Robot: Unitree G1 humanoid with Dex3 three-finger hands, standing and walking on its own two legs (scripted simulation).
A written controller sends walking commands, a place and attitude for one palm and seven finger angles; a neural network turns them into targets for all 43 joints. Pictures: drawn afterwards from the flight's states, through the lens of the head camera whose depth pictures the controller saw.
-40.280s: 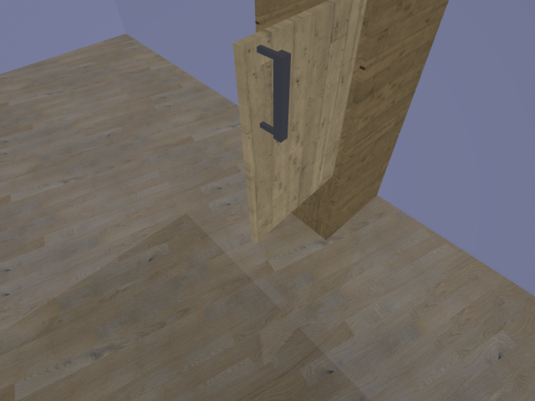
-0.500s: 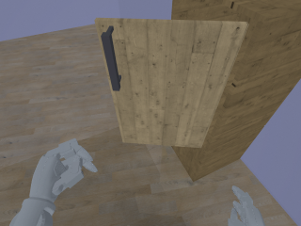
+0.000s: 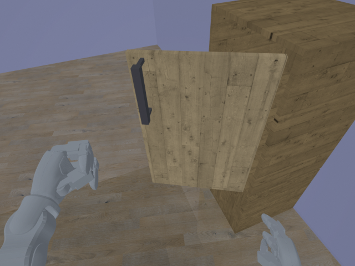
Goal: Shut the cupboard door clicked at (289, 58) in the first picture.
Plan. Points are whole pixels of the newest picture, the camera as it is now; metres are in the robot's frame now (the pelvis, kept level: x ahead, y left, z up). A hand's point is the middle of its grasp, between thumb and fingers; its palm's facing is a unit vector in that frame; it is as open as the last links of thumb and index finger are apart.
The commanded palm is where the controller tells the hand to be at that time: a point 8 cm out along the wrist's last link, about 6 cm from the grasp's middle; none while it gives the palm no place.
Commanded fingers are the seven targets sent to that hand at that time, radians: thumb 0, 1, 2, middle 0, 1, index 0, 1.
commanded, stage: raise the hand and make a fist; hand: left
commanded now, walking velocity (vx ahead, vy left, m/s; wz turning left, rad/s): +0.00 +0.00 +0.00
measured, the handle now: (143, 92) +0.50 +0.16 +0.16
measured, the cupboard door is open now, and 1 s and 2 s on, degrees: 60 60 60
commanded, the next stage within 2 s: bring the fist close to the handle in 0.38 s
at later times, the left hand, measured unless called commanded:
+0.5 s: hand (89, 177) +0.22 +0.19 +0.15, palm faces +0.03 -1.00 -0.07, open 3.1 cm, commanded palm +0.20 +0.23 +0.16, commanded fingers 0.00 0.90 0.90 -1.30 -1.50 -1.30 -1.50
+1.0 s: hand (119, 144) +0.30 +0.16 +0.16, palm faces +0.01 -1.00 -0.04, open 3.1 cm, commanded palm +0.29 +0.21 +0.16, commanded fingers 0.00 0.90 0.90 -1.30 -1.50 -1.30 -1.50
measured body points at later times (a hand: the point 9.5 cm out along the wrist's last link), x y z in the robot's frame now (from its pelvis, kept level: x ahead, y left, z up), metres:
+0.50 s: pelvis -0.01 +0.00 +0.00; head -0.04 -0.02 +0.45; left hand +0.22 +0.25 +0.16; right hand +0.18 -0.21 -0.06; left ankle +0.01 +0.13 -0.73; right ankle +0.00 -0.11 -0.73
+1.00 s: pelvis +0.00 +0.00 +0.01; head -0.02 -0.02 +0.45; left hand +0.30 +0.22 +0.17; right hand +0.18 -0.22 -0.07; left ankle +0.01 +0.13 -0.73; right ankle +0.00 -0.11 -0.73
